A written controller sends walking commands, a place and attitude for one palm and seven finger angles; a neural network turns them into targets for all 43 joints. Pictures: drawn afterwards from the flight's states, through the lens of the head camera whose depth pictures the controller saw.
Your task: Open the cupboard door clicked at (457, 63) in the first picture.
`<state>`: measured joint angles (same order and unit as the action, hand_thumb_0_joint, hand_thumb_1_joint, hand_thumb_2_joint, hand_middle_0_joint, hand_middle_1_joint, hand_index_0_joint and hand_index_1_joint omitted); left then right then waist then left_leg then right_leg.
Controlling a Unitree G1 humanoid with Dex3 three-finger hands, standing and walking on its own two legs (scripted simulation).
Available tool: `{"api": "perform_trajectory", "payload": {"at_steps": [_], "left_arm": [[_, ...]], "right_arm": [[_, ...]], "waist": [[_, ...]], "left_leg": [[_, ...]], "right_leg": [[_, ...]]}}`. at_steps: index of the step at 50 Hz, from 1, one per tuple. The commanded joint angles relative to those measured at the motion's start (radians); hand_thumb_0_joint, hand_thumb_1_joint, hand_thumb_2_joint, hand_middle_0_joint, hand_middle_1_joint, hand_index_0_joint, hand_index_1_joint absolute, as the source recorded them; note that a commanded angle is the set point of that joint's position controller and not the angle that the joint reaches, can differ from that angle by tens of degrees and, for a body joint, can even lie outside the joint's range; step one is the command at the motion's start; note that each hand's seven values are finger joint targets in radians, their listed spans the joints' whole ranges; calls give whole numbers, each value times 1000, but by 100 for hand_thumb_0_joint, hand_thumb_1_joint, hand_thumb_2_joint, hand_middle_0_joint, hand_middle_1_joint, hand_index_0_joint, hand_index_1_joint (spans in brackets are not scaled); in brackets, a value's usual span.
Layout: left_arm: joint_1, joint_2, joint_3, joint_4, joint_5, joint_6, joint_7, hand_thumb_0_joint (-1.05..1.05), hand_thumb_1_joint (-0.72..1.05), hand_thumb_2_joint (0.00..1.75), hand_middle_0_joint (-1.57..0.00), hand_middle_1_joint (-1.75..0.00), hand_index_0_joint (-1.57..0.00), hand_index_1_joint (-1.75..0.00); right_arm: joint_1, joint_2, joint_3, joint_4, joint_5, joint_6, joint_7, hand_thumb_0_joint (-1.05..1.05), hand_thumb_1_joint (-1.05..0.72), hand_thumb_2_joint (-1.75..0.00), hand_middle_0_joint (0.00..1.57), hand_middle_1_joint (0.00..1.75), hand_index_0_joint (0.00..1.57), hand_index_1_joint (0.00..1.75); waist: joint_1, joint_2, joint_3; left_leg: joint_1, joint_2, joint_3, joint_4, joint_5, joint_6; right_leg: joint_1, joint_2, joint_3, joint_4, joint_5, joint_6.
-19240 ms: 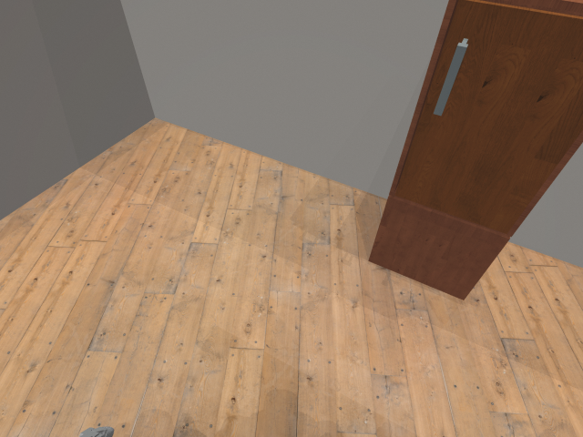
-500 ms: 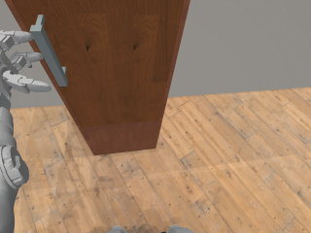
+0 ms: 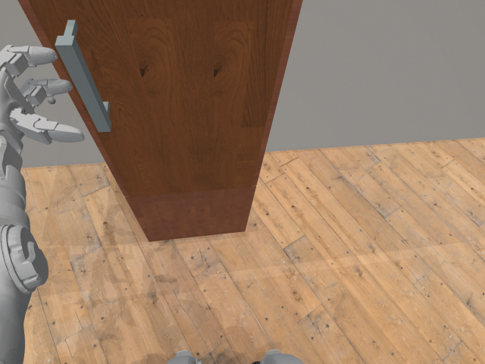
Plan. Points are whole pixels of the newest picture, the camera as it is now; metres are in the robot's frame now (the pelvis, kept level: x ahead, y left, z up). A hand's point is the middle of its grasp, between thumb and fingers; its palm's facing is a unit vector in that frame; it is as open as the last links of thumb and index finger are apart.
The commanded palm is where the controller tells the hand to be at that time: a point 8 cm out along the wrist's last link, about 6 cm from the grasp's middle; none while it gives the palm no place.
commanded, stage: slide the fingers in behind the handle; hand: left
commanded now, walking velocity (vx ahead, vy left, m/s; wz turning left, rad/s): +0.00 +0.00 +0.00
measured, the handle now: (89, 81) +0.54 +0.22 +0.12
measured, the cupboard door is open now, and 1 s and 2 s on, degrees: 0 0 0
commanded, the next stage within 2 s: close the thumb around the handle in 1.50 s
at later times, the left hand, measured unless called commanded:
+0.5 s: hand (71, 101) +0.49 +0.23 +0.13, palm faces +0.06 -1.00 +0.01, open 14.0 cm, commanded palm +0.47 +0.27 +0.12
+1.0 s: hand (98, 101) +0.49 +0.20 +0.13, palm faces +0.07 -1.00 +0.01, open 14.0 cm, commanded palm +0.47 +0.24 +0.12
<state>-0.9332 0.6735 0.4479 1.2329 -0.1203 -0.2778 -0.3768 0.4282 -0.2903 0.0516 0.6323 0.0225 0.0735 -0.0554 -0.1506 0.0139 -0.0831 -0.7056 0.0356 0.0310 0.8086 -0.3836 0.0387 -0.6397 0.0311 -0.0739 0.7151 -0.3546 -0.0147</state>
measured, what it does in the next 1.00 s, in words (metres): stands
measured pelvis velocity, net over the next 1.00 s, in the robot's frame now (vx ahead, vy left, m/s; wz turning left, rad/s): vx -0.01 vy -0.01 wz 0.00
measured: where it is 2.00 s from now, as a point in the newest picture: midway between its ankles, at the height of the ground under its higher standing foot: outside the picture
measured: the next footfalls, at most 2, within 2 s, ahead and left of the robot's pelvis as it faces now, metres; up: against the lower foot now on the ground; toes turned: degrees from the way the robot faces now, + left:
none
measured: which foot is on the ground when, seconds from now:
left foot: down 0.00-1.00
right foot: down 0.00-1.00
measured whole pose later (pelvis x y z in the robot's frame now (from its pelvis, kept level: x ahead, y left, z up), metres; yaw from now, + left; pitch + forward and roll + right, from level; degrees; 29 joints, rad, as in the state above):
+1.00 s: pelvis -0.01 -0.01 +0.00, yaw +0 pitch +14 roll -2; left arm -0.93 0.51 0.39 1.19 -0.09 -0.29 -0.22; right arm 0.42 -0.28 0.04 0.64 0.01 0.03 -0.02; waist -0.15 0.02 -0.09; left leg -0.69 0.03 0.04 0.81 -0.38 0.03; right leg -0.64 0.03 -0.07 0.74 -0.36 -0.02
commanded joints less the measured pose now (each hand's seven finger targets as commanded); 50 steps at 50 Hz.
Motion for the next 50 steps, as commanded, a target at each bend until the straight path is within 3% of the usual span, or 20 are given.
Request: {"api": "perform_trajectory", "payload": {"at_steps": [1, 7, 8, 9, 12, 13, 18, 19, 20, 21, 27, 30, 33, 34, 37, 42, 46, 47, 49, 50], "left_arm": [[-446, 256, 18, -206, -21, -47, 10, 0, -50, 30, -30, -120, -30, -120], [-446, 252, 24, -241, -7, -62, 41, 0, -50, 30, -30, -120, -30, -120], [-447, 250, 21, -241, -7, -65, 42, 0, -50, 30, -30, -120, -30, -120], [-464, 214, -7, -251, -10, -65, 41, 0, -50, 30, -30, -120, -30, -120], [-448, 230, 10, -227, -14, -58, 45, 0, -50, 30, -30, -120, -30, -120], [-468, 209, 0, -249, -18, -62, 47, 0, -50, 30, -30, -120, -30, -120], [-448, 228, 25, -254, -15, -68, 64, 0, -50, 30, -30, -120, -30, -120], [-445, 229, 23, -272, -11, -71, 66, 0, -50, 30, -30, -120, -30, -120], [-439, 196, 5, -288, -12, -74, 68, 0, -50, 30, -30, -120, -30, -120], [-430, 160, -16, -276, -16, -69, 67, 0, -50, 30, -30, -120, -30, -120], [-417, 173, 6, -257, -16, -57, 90, 0, -50, 30, -30, -120, -30, -120], [-415, 160, 1, -300, -11, -70, 101, 0, -50, 30, -30, -120, -30, -120], [-421, 133, -14, -292, -15, -73, 108, 0, -50, 30, -30, -120, -30, -120], [-429, 132, -16, -296, -14, -72, 111, 0, -50, 30, -30, -120, -30, -120], [-469, 90, -55, -281, -10, -68, 121, 0, -50, 30, -30, -120, -30, -120], [-487, 84, -42, -282, -3, -78, 149, 0, -50, 30, -30, -120, -30, -120], [-476, 97, -35, -255, 11, -78, 165, 0, -50, 30, -30, -120, -30, -120], [-458, 75, -46, -253, 10, -76, 165, 0, -50, 30, -30, -120, -30, -120], [-458, 98, -28, -278, 11, -85, 171, 0, -50, 30, -30, -120, -30, -120], [-474, 70, -51, -288, 11, -87, 172, 0, -50, 30, -30, -120, -30, -120]], "right_arm": [[140, -186, -70, -54, -4, -23, -14, 0, -90, -90, 20, 30, 20, 30], [141, -181, -74, -56, -8, -27, -4, 0, -90, -90, 20, 30, 20, 30], [147, -182, -74, -55, -9, -26, -5, 0, -90, -90, 20, 30, 20, 30], [139, -180, -74, -55, -6, -27, -4, 0, -90, -90, 20, 30, 20, 30], [140, -182, -74, -53, -5, -28, -4, 0, -90, -90, 20, 30, 20, 30], [140, -181, -72, -54, -8, -31, -4, 0, -90, -90, 20, 30, 20, 30], [140, -178, -74, -51, -10, -36, 0, 0, -90, -90, 20, 30, 20, 30], [138, -176, -74, -57, -9, -35, 1, 0, -90, -90, 20, 30, 20, 30], [133, -170, -76, -61, -8, -37, 5, 0, -90, -90, 20, 30, 20, 30], [129, -167, -76, -60, -8, -38, 7, 0, -90, -90, 20, 30, 20, 30], [126, -170, -78, -59, -6, -39, 8, 0, -90, -90, 20, 30, 20, 30], [120, -162, -78, -66, -7, -43, 13, 0, -90, -90, 20, 30, 20, 30], [120, -162, -78, -63, -7, -42, 12, 0, -90, -90, 20, 30, 20, 30], [114, -162, -78, -64, -6, -44, 13, 0, -90, -90, 20, 30, 20, 30], [110, -160, -78, -55, -5, -50, 11, 0, -90, -90, 20, 30, 20, 30], [121, -158, -80, -45, -12, -65, 17, 0, -90, -90, 20, 30, 20, 30], [123, -158, -79, -46, -12, -64, 21, 0, -90, -90, 20, 30, 20, 30], [119, -155, -79, -52, -12, -65, 23, 0, -90, -90, 20, 30, 20, 30], [122, -156, -79, -57, -12, -66, 23, 0, -90, -90, 20, 30, 20, 30], [119, -153, -79, -55, -12, -65, 23, 0, -90, -90, 20, 30, 20, 30]], "waist": [[-18, 132, -385], [-6, 170, -403], [-11, 139, -402], [-20, 160, -403], [-15, 125, -380], [-20, 148, -393], [-9, 127, -394], [1, 147, -422], [2, 158, -435], [-5, 155, -414], [0, 102, -379], [10, 138, -415], [-1, 96, -386], [0, 124, -390], [-19, 118, -349], [-10, 113, -404], [-8, 84, -381], [-6, 92, -384], [3, 110, -419], [-4, 110, -409]], "left_leg": [[370, -1, -91, -73, 406, -3], [390, 0, -91, -66, 414, -7], [386, 1, -95, -65, 427, -5], [400, 2, -96, -68, 415, -7], [365, 0, -93, -72, 383, -3], [385, -1, -94, -69, 404, -2], [374, -2, -89, -62, 424, -2], [384, -2, -90, -65, 443, -7], [405, -2, -88, -61, 458, -7], [404, -1, -85, -60, 448, -7], [352, -5, -80, -69, 404, -2], [382, -6, -77, -64, 438, -5], [364, -6, -76, -66, 421, -1], [368, -7, -75, -69, 404, -3], [356, -6, -81, -77, 346, -4], [374, -10, -82, -69, 369, -6], [330, -13, -78, -71, 343, -3], [329, -16, -71, -72, 340, -2], [345, -16, -71, -68, 365, -3], [353, -15, -73, -68, 368, -4]], "right_leg": [[52, 26, 39, -61, 303, -1], [46, 28, 39, -55, 299, -5], [54, 30, 35, -51, 307, -7], [34, 29, 36, -55, 294, -4], [54, 29, 38, -59, 287, -5], [47, 29, 37, -55, 298, -7], [68, 29, 39, -51, 325, -6], [77, 28, 39, -43, 333, -6], [73, 29, 38, -43, 341, -6], [60, 29, 36, -47, 334, -5], [84, 27, 41, -51, 328, -3], [92, 26, 42, -44, 349, -5], [96, 27, 41, -46, 348, -5], [86, 26, 44, -48, 336, -3], [53, 24, 40, -55, 283, -4], [70, 24, 44, -47, 300, -4], [87, 22, 46, -45, 300, -3], [92, 22, 49, -47, 305, -3], [107, 22, 50, -41, 327, -4], [93, 22, 47, -42, 323, -5]]}}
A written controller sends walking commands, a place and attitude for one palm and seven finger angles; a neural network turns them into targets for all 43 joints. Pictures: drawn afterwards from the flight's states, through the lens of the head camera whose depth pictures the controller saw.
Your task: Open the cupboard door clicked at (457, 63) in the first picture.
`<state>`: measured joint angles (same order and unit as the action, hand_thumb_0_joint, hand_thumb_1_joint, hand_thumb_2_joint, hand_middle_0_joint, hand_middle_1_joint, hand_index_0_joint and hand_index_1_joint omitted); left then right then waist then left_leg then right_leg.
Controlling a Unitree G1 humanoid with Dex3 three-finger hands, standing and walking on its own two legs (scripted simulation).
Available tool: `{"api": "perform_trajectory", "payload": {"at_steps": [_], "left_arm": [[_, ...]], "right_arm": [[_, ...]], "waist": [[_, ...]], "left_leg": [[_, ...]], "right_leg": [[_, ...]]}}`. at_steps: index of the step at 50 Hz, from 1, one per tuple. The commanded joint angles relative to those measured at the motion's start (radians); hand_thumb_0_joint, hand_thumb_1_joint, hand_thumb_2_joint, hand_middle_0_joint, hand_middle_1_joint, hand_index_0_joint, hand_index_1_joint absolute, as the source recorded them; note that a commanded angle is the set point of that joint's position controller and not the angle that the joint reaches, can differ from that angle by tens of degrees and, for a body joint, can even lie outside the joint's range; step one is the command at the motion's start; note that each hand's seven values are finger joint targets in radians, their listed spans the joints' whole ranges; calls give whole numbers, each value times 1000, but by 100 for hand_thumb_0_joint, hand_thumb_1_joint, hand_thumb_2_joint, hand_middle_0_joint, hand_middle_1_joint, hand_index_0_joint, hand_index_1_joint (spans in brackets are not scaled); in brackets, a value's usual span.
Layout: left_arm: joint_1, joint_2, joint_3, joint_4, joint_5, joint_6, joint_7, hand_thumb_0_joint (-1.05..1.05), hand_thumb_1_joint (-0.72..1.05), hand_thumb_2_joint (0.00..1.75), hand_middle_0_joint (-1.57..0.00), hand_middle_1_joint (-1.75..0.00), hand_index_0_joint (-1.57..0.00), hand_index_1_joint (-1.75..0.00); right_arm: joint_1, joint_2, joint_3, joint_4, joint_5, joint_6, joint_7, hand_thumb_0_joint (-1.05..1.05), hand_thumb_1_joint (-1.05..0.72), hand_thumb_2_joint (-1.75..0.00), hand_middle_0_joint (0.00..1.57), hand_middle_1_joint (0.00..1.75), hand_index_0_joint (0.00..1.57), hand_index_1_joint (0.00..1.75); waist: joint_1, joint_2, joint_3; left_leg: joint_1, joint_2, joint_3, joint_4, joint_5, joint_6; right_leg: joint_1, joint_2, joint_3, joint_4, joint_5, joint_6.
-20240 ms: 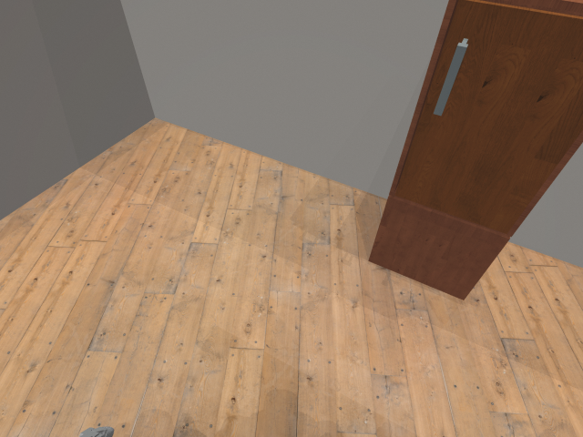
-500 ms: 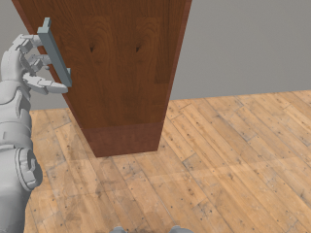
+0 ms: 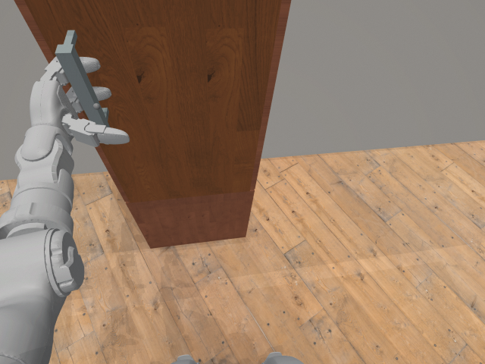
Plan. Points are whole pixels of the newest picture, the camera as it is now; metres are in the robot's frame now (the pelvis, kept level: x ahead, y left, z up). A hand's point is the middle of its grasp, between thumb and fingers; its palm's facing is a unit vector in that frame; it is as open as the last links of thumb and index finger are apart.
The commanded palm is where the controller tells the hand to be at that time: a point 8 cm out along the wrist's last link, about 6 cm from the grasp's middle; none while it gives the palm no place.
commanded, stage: slide the fingers in behind the handle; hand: left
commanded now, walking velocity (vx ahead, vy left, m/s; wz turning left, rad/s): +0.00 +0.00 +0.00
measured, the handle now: (88, 88) +0.55 +0.23 +0.12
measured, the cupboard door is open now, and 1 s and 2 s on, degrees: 0 0 22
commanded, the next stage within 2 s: close the thumb around the handle in 0.50 s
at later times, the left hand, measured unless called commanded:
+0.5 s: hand (102, 105) +0.50 +0.20 +0.13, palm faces +0.08 -1.00 +0.01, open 14.0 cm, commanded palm +0.48 +0.24 +0.12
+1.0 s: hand (103, 104) +0.51 +0.20 +0.12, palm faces +0.09 -1.00 +0.00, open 9.5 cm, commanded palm +0.49 +0.24 +0.12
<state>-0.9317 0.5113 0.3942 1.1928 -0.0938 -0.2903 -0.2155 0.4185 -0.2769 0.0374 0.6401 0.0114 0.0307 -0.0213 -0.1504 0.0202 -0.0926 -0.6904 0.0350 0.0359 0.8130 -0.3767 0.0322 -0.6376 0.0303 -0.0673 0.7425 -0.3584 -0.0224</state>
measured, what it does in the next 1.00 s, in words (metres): stands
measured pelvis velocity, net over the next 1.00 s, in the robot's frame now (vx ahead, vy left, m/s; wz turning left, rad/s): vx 0.00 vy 0.00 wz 0.01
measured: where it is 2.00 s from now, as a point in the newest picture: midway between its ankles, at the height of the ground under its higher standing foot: outside the picture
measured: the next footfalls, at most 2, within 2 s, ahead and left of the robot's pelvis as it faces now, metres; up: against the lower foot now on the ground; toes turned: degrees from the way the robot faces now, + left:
none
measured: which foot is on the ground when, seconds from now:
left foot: down 0.00-1.00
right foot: down 0.00-1.00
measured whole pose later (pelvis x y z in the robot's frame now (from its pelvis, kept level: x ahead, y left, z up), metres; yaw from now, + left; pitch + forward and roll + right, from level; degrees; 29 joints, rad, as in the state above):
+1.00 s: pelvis +0.00 +0.00 +0.00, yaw +0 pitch +16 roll -2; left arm -0.97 0.50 0.37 1.22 -0.09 -0.30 -0.17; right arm 0.42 -0.27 0.04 0.66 0.01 0.02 -0.02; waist -0.15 0.03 -0.09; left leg -0.71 0.03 0.03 0.82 -0.38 0.03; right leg -0.65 0.03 -0.07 0.75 -0.37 -0.02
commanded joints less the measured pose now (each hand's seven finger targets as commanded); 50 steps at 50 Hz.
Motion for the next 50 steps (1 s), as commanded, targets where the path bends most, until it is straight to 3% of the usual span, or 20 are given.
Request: {"api": "perform_trajectory", "payload": {"at_steps": [1, 3, 6, 9, 12, 14, 20, 22, 26, 28, 30, 32, 34, 35, 36, 38, 39, 46, 48, 50], "left_arm": [[-485, 216, -4, -243, -19, -75, 14, 0, -50, 30, -30, -120, -30, -120], [-457, 259, 35, -217, -18, -73, 22, 0, -50, 30, -30, -120, -30, -120], [-474, 236, 10, -201, -13, -65, 27, 0, -50, 30, -30, -120, -30, -120], [-481, 265, 26, -234, -7, -79, 24, 0, -50, 30, -30, -120, -30, -120], [-479, 206, -16, -212, -18, -74, 13, 0, -50, 30, -30, -120, -30, -120], [-496, 248, 9, -178, -20, -66, 14, 0, -50, 30, -30, -120, -30, -120], [-494, 238, 6, -214, -13, -81, 15, 0, -50, 30, -30, -120, -30, -120], [-474, 261, 24, -176, -16, -72, 17, 0, -50, 30, -30, -120, -30, -120], [-486, 252, 14, -210, -13, -75, 18, 0, -50, 30, -30, -120, -30, -120], [-481, 285, 45, -229, -15, -82, 20, 0, -50, 30, -30, -120, -30, -120], [-481, 240, 10, -225, -16, -78, 17, 0, -50, 30, -30, -120, -30, -120], [-476, 268, 26, -212, -13, -72, 19, 0, -39, 35, -31, -121, -31, -121], [-490, 258, 18, -230, -11, -76, 20, 0, -28, 40, -32, -122, -32, -122], [-516, 219, -13, -247, -14, -78, 20, 0, -22, 42, -32, -123, -32, -123], [-503, 198, -22, -229, -16, -77, 21, 0, -16, 44, -32, -124, -32, -124], [-508, 210, -5, -214, -22, -75, 27, 0, -5, 49, -33, -125, -33, -125], [-498, 232, 11, -205, -20, -72, 29, 0, 0, 52, -34, -125, -34, -125], [-526, 175, -38, -197, -4, -71, 42, 0, 40, 68, -36, -130, -36, -130], [-532, 210, -12, -173, -10, -65, 40, 0, 51, 73, -37, -131, -37, -131], [-547, 224, -15, -176, -4, -65, 33, 0, 62, 78, -38, -132, -38, -132]], "right_arm": [[128, -164, -65, -61, -2, -24, -8, 0, -90, -90, 20, 30, 20, 30], [137, -172, -66, -59, -2, -21, -12, 0, -90, -90, 20, 30, 20, 30], [132, -169, -64, -56, 0, -25, -11, 0, -90, -90, 20, 30, 20, 30], [134, -168, -67, -58, -1, -26, -13, 0, -90, -90, 20, 30, 20, 30], [133, -165, -66, -54, 2, -27, -13, 0, -90, -90, 20, 30, 20, 30], [140, -173, -63, -47, 2, -26, -19, 0, -90, -90, 20, 30, 20, 30], [145, -166, -67, -47, -2, -31, -15, 0, -90, -90, 20, 30, 20, 30], [148, -172, -65, -46, 0, -29, -16, 0, -90, -90, 20, 30, 20, 30], [147, -171, -67, -50, -1, -27, -15, 0, -90, -90, 20, 30, 20, 30], [147, -173, -68, -51, -3, -26, -16, 0, -90, -90, 20, 30, 20, 30], [141, -167, -66, -54, -1, -25, -14, 0, -90, -90, 20, 30, 20, 30], [145, -173, -67, -51, 0, -21, -15, 0, -90, -90, 20, 30, 20, 30], [143, -171, -68, -52, -1, -20, -16, 0, -90, -90, 20, 30, 20, 30], [140, -167, -67, -49, -2, -22, -14, 0, -90, -90, 20, 30, 20, 30], [144, -167, -70, -46, -1, -23, -13, 0, -90, -90, 20, 30, 20, 30], [150, -172, -68, -40, -5, -25, -14, 0, -90, -90, 20, 30, 20, 30], [147, -173, -70, -39, -4, -25, -14, 0, -90, -90, 20, 30, 20, 30], [153, -169, -70, -32, -8, -26, -8, 0, -90, -90, 20, 30, 20, 30], [161, -176, -67, -27, -8, -26, -11, 0, -90, -90, 20, 30, 20, 30], [155, -174, -66, -30, -5, -27, -13, 0, -90, -90, 20, 30, 20, 30]], "waist": [[-7, 113, -383], [-2, 64, -379], [-14, 67, -346], [-2, 99, -396], [-18, 84, -366], [-26, 43, -341], [-15, 118, -404], [-14, 59, -370], [-14, 88, -392], [-4, 89, -408], [-14, 96, -395], [-13, 79, -377], [-12, 111, -399], [-24, 125, -397], [-24, 105, -384], [-30, 79, -379], [-19, 89, -385], [-35, 92, -383], [-42, 53, -370], [-39, 92, -376]], "left_leg": [[334, -15, -76, -73, 347, 2], [307, -16, -75, -74, 334, 8], [279, -19, -65, -81, 290, 10], [300, -22, -63, -76, 311, 10], [302, -18, -65, -79, 299, 9], [261, -19, -65, -83, 272, 14], [326, -18, -69, -67, 338, 7], [279, -18, -68, -75, 308, 10], [306, -19, -69, -71, 334, 9], [308, -20, -66, -65, 351, 11], [314, -18, -65, -69, 355, 9], [298, -16, -70, -73, 334, 8], [327, -16, -73, -68, 355, 7], [347, -14, -77, -69, 368, 4], [352, -12, -82, -68, 364, 3], [346, -12, -85, -67, 364, 6], [336, -13, -81, -69, 356, 4], [351, -11, -92, -63, 365, 1], [318, -13, -87, -61, 347, 8], [316, -14, -86, -62, 335, 5]], "right_leg": [[86, 25, 41, -73, 317, 4], [105, 26, 43, -74, 316, 3], [100, 22, 49, -84, 300, 8], [121, 21, 56, -78, 320, 6], [95, 23, 50, -85, 302, 7], [107, 21, 55, -90, 295, 10], [89, 22, 51, -76, 324, 6], [109, 23, 52, -81, 315, 8], [103, 22, 51, -77, 332, 8], [123, 24, 54, -73, 352, 6], [107, 24, 50, -75, 353, 8], [104, 24, 48, -76, 331, 7], [91, 23, 49, -72, 337, 5], [75, 24, 43, -72, 337, 6], [59, 26, 39, -74, 320, 5], [58, 28, 38, -74, 319, 5], [68, 25, 42, -74, 319, 6], [33, 26, 37, -68, 307, 6], [53, 26, 42, -74, 312, 8], [50, 23, 45, -71, 306, 7]]}}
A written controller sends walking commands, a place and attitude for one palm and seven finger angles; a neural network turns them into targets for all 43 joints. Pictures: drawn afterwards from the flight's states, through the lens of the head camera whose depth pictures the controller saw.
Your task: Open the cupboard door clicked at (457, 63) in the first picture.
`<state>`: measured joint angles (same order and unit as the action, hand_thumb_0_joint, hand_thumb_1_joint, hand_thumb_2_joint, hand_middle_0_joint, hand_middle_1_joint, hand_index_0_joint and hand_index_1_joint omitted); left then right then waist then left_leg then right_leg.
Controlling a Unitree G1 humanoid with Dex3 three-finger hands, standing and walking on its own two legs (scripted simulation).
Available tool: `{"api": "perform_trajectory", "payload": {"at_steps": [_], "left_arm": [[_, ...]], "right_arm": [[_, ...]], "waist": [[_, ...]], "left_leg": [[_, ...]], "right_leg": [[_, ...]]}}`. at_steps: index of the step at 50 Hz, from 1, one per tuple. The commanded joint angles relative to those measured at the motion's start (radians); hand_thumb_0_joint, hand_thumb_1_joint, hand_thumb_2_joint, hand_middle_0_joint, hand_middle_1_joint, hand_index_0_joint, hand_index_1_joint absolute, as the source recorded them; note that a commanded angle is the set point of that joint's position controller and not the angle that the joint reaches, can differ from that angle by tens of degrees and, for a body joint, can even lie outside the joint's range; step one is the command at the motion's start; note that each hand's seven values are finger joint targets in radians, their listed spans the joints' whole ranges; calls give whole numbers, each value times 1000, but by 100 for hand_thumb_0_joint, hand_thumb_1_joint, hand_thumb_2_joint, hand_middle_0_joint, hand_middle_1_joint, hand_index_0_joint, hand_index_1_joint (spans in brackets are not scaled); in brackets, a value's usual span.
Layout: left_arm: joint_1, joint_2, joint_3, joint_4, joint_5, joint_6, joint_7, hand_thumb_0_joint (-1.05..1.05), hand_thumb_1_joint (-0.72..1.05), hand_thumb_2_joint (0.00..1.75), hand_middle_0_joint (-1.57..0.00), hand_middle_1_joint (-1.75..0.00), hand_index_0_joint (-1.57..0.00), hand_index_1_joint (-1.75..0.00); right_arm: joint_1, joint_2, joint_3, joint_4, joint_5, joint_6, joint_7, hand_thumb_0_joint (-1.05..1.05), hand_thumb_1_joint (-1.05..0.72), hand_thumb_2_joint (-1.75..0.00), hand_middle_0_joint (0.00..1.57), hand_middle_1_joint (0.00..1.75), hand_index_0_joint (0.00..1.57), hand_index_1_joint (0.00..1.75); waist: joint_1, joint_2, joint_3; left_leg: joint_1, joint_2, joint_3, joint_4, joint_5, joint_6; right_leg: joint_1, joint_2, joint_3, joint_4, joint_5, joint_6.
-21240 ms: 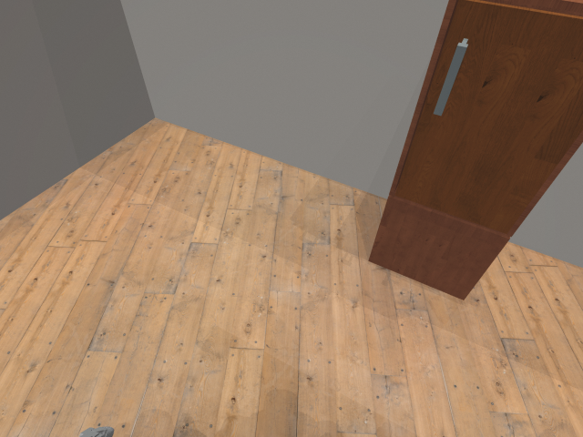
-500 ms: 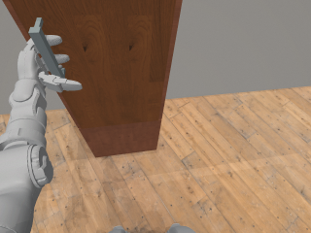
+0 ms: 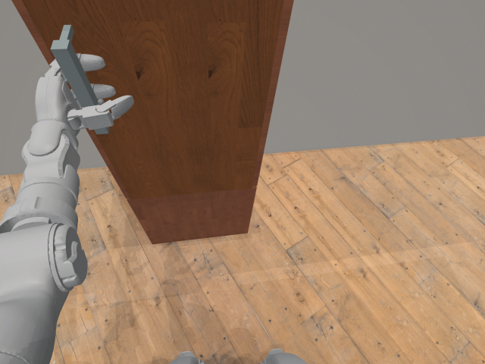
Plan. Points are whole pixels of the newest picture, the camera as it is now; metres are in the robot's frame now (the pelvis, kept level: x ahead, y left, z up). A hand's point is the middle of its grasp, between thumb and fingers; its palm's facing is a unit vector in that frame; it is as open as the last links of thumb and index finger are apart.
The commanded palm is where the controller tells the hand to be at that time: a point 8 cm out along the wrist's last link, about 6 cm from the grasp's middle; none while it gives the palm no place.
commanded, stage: close the thumb around the handle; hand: left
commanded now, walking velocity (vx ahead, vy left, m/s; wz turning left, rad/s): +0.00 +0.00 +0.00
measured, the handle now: (86, 84) +0.55 +0.22 +0.12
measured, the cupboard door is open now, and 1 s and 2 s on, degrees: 0 22 46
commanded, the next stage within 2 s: pull the door open along its arc in 0.30 s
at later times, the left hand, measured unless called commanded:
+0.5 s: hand (101, 103) +0.50 +0.19 +0.12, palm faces +0.08 -1.00 +0.00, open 5.3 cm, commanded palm +0.47 +0.24 +0.12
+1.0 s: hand (124, 156) +0.39 +0.14 +0.13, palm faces +0.33 -0.94 +0.12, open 5.8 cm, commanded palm +0.34 +0.19 +0.12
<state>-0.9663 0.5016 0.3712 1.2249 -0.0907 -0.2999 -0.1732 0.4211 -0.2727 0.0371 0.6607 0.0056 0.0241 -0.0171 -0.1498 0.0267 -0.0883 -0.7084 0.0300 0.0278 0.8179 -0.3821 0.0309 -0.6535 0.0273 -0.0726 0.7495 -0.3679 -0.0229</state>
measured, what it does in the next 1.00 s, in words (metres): stands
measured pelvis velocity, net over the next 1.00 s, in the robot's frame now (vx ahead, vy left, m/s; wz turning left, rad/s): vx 0.01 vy -0.01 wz -0.01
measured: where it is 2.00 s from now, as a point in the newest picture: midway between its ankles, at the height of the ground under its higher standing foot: outside the picture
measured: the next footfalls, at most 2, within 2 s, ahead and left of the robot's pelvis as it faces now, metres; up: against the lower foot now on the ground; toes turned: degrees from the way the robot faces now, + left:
none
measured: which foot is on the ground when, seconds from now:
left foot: down 0.00-1.00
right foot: down 0.00-1.00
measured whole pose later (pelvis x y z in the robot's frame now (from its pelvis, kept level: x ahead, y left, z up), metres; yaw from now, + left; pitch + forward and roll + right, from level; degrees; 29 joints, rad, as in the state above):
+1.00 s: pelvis +0.01 -0.01 +0.01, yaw -1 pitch +7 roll -1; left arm -0.33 0.06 0.20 0.38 -0.14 -0.11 0.25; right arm 0.26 -0.23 0.01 0.59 0.01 0.00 0.01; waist -0.03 0.03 -0.11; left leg -0.47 0.02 0.06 0.70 -0.36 0.02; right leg -0.44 0.03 -0.04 0.67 -0.36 -0.03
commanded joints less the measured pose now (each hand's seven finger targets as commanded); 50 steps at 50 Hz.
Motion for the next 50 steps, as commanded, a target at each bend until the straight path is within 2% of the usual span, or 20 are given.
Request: {"api": "perform_trajectory", "payload": {"at_steps": [1, 5, 9, 11, 15, 16, 20, 21, 25, 30, 33, 35, 37, 39, 41, 42, 43, 47, 48, 50], "left_arm": [[-528, 232, 5, -228, -7, -60, -10, 0, 68, 80, -38, -133, -38, -133], [-503, 204, -4, -229, -13, -67, -11, 0, 90, 90, -40, -135, -40, -135], [-518, 202, -11, -267, -14, -74, -12, 0, 90, 90, -40, -135, -40, -135], [-470, 231, 28, -261, -19, -73, -9, 0, 90, 90, -40, -135, -40, -135], [-468, 180, -13, -286, -18, -78, -7, 0, 90, 90, -40, -135, -40, -135], [-442, 194, 4, -276, -20, -75, -3, 0, 90, 90, -40, -135, -40, -135], [-446, 199, 6, -309, -18, -83, -2, 0, 90, 90, -40, -135, -40, -135], [-465, 289, 62, -304, -10, -87, 1, 0, 90, 90, -40, -135, -40, -135], [-357, 239, 45, -341, -22, -94, -16, 0, 90, 90, -40, -135, -40, -135], [-180, 201, 49, -461, -61, -79, -25, 0, 90, 90, -40, -135, -40, -135], [-32, 150, 31, -571, -88, -52, -23, 0, 90, 90, -40, -135, -40, -135], [67, 122, 20, -648, -100, -28, -18, 0, 90, 90, -40, -135, -40, -135], [137, 84, 0, -712, -114, -2, -8, 0, 90, 90, -40, -135, -40, -135], [228, 52, -14, -794, -118, 14, 6, 0, 90, 90, -40, -135, -40, -135], [281, 14, -31, -869, -127, 32, 19, 0, 90, 90, -40, -135, -40, -135], [259, -19, 107, -949, -191, 49, 167, 0, 90, 90, -40, -135, -40, -135], [308, -86, 32, -959, -160, 66, 246, 0, 90, 90, -40, -135, -40, -135], [380, -236, -63, -1106, -58, 117, 483, 0, 90, 90, -40, -135, -40, -135], [378, -252, -85, -1128, -21, 132, 540, 0, 90, 90, -40, -135, -40, -135], [381, -329, -166, -1161, 52, 179, 637, 0, 90, 90, -40, -135, -40, -135]], "right_arm": [[154, -177, -66, -49, -1, -21, -16, 0, -90, -90, 20, 30, 20, 30], [158, -175, -68, -49, -3, -22, -12, 0, -90, -90, 20, 30, 20, 30], [151, -173, -68, -52, -2, -21, -12, 0, -90, -90, 20, 30, 20, 30], [156, -175, -71, -54, -3, -21, -10, 0, -90, -90, 20, 30, 20, 30], [146, -168, -72, -57, -1, -17, -5, 0, -90, -90, 20, 30, 20, 30], [148, -172, -73, -57, -1, -16, -5, 0, -90, -90, 20, 30, 20, 30], [141, -170, -75, -59, 0, -15, -5, 0, -90, -90, 20, 30, 20, 30], [144, -180, -74, -51, 0, -12, -11, 0, -90, -90, 20, 30, 20, 30], [126, -167, -73, -80, 2, -7, -8, 0, -90, -90, 20, 30, 20, 30], [86, -160, -79, -122, 14, -2, -4, 0, -90, -90, 20, 30, 20, 30], [54, -151, -82, -150, 23, -6, 0, 0, -90, -90, 20, 30, 20, 30], [21, -143, -80, -168, 29, -11, 3, 0, -90, -90, 20, 30, 20, 30], [-8, -137, -79, -181, 35, -17, 2, 0, -90, -90, 20, 30, 20, 30], [-39, -129, -79, -195, 38, -25, 2, 0, -90, -90, 20, 30, 20, 30], [-66, -122, -77, -206, 39, -36, 2, 0, -90, -90, 20, 30, 20, 30], [-118, -87, -75, -212, 36, -51, 5, 0, -90, -90, 20, 30, 20, 30], [-135, -88, -69, -203, 28, -63, 10, 0, -90, -90, 20, 30, 20, 30], [-184, -68, -71, -191, -1, -72, 28, 0, -90, -90, 20, 30, 20, 30], [-191, -66, -74, -186, -12, -67, 29, 0, -90, -90, 20, 30, 20, 30], [-228, -54, -72, -189, -25, -52, 30, 0, -90, -90, 20, 30, 20, 30]], "waist": [[-42, 105, -390], [-36, 98, -421], [-37, 116, -421], [-17, 97, -439], [-19, 134, -419], [-17, 98, -409], [-11, 104, -425], [-8, 96, -421], [23, 119, -454], [63, 89, -468], [84, 44, -453], [104, 61, -416], [107, 11, -366], [124, 41, -359], [130, 13, -340], [213, -15, -327], [183, -17, -280], [179, 9, -293], [171, -54, -297], [165, -19, -285]], "left_leg": [[351, -8, -80, -67, 350, 5], [382, -6, -88, -59, 380, 2], [376, -8, -82, -61, 379, 4], [376, -8, -81, -59, 403, 3], [400, -6, -82, -61, 416, -1], [390, -4, -83, -63, 406, 1], [393, -7, -78, -66, 413, 2], [373, -6, -77, -63, 414, 4], [399, -9, -68, -67, 472, 0], [413, -9, -53, -81, 527, 3], [404, -12, -36, -97, 552, 12], [395, -14, -23, -114, 544, 11], [374, -16, -16, -132, 507, 15], [388, -18, -9, -142, 512, 13], [396, -20, -10, -156, 493, 11], [342, -32, -7, -165, 452, -2], [341, -30, -6, -176, 411, -5], [374, -28, -4, -182, 424, -14], [375, -24, -12, -181, 423, -12], [386, -25, -10, -187, 403, -14]], "right_leg": [[57, 26, 47, -76, 315, 7], [52, 31, 42, -72, 320, 5], [63, 29, 45, -73, 333, 6], [92, 32, 44, -70, 356, 4], [64, 33, 39, -69, 346, 2], [68, 34, 38, -73, 342, 3], [93, 33, 40, -71, 360, 2], [106, 31, 48, -71, 370, 3], [146, 31, 44, -62, 415, 1], [216, 33, 43, -68, 474, 2], [287, 31, 45, -79, 530, 2], [309, 25, 46, -88, 548, 3], [331, 23, 45, -102, 551, 5], [349, 17, 47, -105, 555, 4], [360, 16, 43, -114, 548, 4], [379, 18, 28, -130, 501, 5], [370, 18, 26, -133, 467, 6], [373, 3, 24, -125, 452, 2], [381, 2, 23, -127, 443, 5], [371, -11, 25, -133, 415, 3]]}}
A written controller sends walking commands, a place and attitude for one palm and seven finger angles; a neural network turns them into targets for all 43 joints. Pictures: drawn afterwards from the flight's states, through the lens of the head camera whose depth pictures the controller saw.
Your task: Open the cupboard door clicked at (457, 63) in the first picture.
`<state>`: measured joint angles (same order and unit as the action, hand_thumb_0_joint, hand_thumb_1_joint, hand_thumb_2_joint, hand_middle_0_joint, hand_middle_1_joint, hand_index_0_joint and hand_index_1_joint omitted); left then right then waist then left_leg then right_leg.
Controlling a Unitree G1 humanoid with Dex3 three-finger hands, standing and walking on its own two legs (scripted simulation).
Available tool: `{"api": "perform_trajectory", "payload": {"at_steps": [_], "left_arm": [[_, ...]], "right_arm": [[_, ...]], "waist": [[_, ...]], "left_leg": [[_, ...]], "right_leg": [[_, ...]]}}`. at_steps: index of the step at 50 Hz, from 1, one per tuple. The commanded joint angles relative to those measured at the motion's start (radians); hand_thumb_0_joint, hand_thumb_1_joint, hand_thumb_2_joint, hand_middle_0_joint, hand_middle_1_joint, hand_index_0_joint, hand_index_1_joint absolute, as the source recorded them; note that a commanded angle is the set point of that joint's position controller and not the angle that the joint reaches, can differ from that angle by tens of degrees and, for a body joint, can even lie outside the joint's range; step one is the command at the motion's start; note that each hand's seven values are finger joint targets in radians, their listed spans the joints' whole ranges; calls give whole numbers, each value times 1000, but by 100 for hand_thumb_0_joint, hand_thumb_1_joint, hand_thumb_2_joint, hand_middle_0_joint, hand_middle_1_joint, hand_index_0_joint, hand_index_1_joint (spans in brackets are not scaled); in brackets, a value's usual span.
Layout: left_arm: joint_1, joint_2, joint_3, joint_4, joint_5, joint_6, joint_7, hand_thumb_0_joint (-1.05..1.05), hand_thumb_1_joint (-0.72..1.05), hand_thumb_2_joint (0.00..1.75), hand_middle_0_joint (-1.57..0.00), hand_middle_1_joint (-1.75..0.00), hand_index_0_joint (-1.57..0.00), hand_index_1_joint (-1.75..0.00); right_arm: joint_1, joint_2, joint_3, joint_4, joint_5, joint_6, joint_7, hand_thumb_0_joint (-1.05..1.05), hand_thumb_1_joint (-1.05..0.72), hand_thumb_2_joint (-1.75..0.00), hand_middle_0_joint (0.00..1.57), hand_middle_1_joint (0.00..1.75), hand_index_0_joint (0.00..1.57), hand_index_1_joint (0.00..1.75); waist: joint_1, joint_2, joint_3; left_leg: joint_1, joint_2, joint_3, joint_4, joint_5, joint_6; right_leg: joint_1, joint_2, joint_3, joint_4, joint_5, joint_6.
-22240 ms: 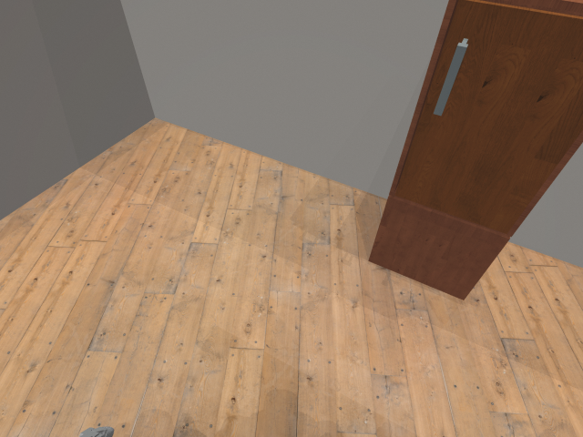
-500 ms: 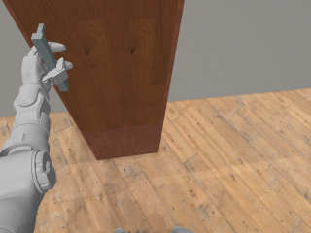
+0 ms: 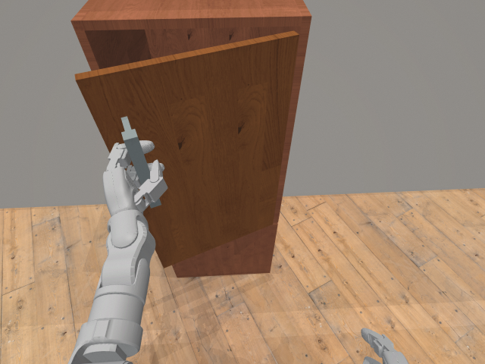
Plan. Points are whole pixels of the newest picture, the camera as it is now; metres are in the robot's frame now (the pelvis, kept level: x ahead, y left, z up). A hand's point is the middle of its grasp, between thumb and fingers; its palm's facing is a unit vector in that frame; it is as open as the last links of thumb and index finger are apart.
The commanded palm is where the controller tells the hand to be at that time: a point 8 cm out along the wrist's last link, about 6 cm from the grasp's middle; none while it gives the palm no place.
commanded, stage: pull the door open along its arc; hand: left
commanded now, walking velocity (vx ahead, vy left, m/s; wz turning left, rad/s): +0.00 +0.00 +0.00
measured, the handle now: (141, 165) +0.42 +0.19 +0.11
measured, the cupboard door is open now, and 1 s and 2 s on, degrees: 22 46 48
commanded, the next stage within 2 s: open thumb and fingers to let go in 0.50 s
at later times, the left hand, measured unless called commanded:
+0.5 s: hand (212, 228) +0.29 +0.06 +0.11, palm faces +0.42 -0.91 -0.03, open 5.9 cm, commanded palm +0.22 +0.08 +0.11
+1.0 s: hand (211, 227) +0.29 +0.06 +0.12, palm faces +0.44 -0.90 -0.02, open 10.1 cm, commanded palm +0.24 +0.09 +0.11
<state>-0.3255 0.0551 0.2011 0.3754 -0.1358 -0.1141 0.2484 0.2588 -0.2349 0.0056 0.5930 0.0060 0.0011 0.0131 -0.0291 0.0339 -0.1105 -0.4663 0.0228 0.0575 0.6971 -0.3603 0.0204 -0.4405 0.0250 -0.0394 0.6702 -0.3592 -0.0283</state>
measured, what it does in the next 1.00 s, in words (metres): stands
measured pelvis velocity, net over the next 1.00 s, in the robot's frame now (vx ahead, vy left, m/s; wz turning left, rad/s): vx -0.02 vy -0.03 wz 0.08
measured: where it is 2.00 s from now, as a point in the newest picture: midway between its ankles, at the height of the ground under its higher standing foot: outside the picture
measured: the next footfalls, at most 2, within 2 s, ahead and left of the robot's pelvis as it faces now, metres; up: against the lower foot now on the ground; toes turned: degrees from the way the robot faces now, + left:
none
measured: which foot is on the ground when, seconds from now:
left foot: down 0.00-1.00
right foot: down 0.00-1.00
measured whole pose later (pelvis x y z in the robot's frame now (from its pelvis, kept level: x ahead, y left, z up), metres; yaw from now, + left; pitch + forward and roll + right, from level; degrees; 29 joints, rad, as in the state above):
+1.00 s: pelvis -0.02 -0.03 +0.01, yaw +5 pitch -1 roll +0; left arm -0.06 -0.11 -0.23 0.07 0.05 0.08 0.61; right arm 0.13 -0.18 0.02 0.63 -0.04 0.09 -0.01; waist 0.02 0.05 -0.04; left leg -0.31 0.01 -0.03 0.63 -0.31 -0.02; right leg -0.26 0.02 -0.12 0.62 -0.35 -0.06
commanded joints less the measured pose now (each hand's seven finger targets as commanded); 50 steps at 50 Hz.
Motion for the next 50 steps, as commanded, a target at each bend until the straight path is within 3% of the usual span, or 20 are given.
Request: {"api": "perform_trajectory", "payload": {"at_steps": [1, 3, 5, 6, 12, 13, 17, 19, 21, 26, 28, 30, 32, 33, 37, 42, 43, 50], "left_arm": [[-276, 92, -28, -328, 131, 18, 261, 0, 90, 90, -40, -135, -40, -135], [-264, 25, -105, -347, 166, 53, 306, 0, 90, 90, -40, -135, -40, -135], [-264, -30, -166, -374, 173, 69, 316, 0, 90, 90, -40, -135, -40, -135], [-256, -59, -193, -385, 172, 71, 316, 0, 90, 90, -40, -135, -40, -135], [-100, -168, -333, -519, 194, 70, 310, 0, 90, 90, -40, -135, -40, -135], [-74, -175, -351, -518, 202, 75, 311, 0, 90, 90, -40, -135, -40, -135], [1, -224, -409, -598, 213, 92, 332, 0, 90, 90, -40, -135, -40, -135], [47, -247, -440, -605, 222, 103, 346, 0, 90, 90, -40, -135, -40, -135], [86, -275, -472, -624, 229, 113, 356, 0, 90, 90, -40, -135, -40, -135], [226, -309, -510, -704, 209, 143, 354, 0, 90, 90, -40, -135, -40, -135], [166, -268, -472, -662, 204, 154, 362, 0, 90, 90, -40, -135, -40, -135], [5, -213, -409, -627, 197, 153, 389, 0, 90, 90, -40, -135, -40, -135], [22, -229, -408, -603, 205, 150, 396, 0, 76, 84, -39, -134, -39, -134], [35, -233, -416, -597, 209, 149, 393, 0, 69, 81, -38, -133, -38, -133], [39, -261, -437, -590, 207, 137, 376, 0, 41, 69, -36, -130, -36, -130], [11, -275, -461, -560, 216, 130, 363, 0, 6, 54, -34, -126, -34, -126], [13, -267, -453, -545, 216, 131, 365, 0, -1, 51, -33, -125, -33, -125], [-53, -255, -428, -516, 207, 136, 374, 0, -50, 30, -30, -120, -30, -120]], "right_arm": [[-83, -88, -39, -120, -30, -20, -2, 0, -90, -90, 20, 30, 20, 30], [-94, -85, -40, -120, -41, -6, -10, 0, -90, -90, 20, 30, 20, 30], [-117, -77, -37, -125, -41, 8, -22, 0, -90, -90, 20, 30, 20, 30], [-121, -73, -36, -125, -43, 10, -27, 0, -90, -90, 20, 30, 20, 30], [-161, -46, -30, -141, -46, 23, -27, 0, -90, -90, 20, 30, 20, 30], [-164, -45, -30, -141, -46, 25, -26, 0, -90, -90, 20, 30, 20, 30], [-199, -30, -24, -154, -48, 30, -21, 0, -90, -90, 20, 30, 20, 30], [-216, -27, -24, -153, -47, 31, -17, 0, -90, -90, 20, 30, 20, 30], [-230, -20, -22, -153, -46, 29, -13, 0, -90, -90, 20, 30, 20, 30], [-263, -10, -16, -162, -42, 25, 2, 0, -90, -90, 20, 30, 20, 30], [-270, -13, -10, -147, -41, 30, -3, 0, -90, -90, 20, 30, 20, 30], [-287, -14, -4, -129, -45, 34, -17, 0, -90, -90, 20, 30, 20, 30], [-289, -10, -8, -124, -50, 34, -23, 0, -90, -90, 20, 30, 20, 30], [-283, -9, -10, -125, -51, 33, -22, 0, -90, -90, 20, 30, 20, 30], [-272, -8, -10, -130, -48, 33, -21, 0, -90, -90, 20, 30, 20, 30], [-267, -11, -11, -130, -45, 39, -20, 0, -90, -90, 20, 30, 20, 30], [-265, -13, -11, -130, -45, 38, -22, 0, -90, -90, 20, 30, 20, 30], [-275, -12, -9, -127, -44, 47, -31, 0, -90, -90, 20, 30, 20, 30]], "waist": [[41, -12, -253], [20, -73, -235], [14, -66, -220], [9, -92, -222], [26, -50, -208], [21, -83, -186], [32, -80, -161], [28, -114, -134], [33, -96, -123], [52, -100, -120], [46, -131, -75], [36, -129, -54], [46, -113, -77], [49, -144, -82], [47, -129, -110], [35, -107, -90], [35, -141, -85], [43, -114, -105]], "left_leg": [[146, -17, -42, -70, 362, -6], [162, -13, -51, -76, 340, -4], [180, -16, -48, -83, 317, -5], [188, -19, -50, -86, 307, -5], [236, -18, -55, -88, 359, -7], [234, -15, -60, -90, 351, -5], [236, -22, -62, -90, 320, -4], [233, -23, -67, -87, 296, -2], [238, -27, -67, -83, 284, -2], [248, -32, -68, -76, 284, -4], [232, -38, -71, -78, 252, -3], [219, -49, -74, -74, 213, -1], [228, -51, -69, -71, 220, -1], [225, -50, -74, -73, 224, 0], [238, -48, -70, -84, 245, 0], [239, -46, -73, -87, 236, 0], [235, -45, -78, -89, 230, 1], [240, -45, -76, -101, 224, 1]], "right_leg": [[150, -12, -6, -60, 377, 6], [150, -12, -9, -81, 351, 6], [153, -18, 0, -99, 341, 6], [164, -19, -1, -106, 337, 7], [201, -29, -4, -105, 404, -1], [198, -30, -5, -113, 400, 1], [206, -40, 2, -130, 382, 4], [199, -46, 7, -149, 351, 5], [197, -52, 13, -160, 338, 6], [226, -62, 21, -177, 353, 9], [208, -66, 30, -205, 307, 14], [179, -76, 53, -227, 248, 21], [189, -81, 64, -232, 245, 19], [197, -79, 58, -230, 252, 19], [209, -78, 49, -207, 320, 23], [189, -74, 40, -204, 292, 16], [186, -72, 35, -210, 273, 17], [184, -64, 30, -209, 226, 8]]}}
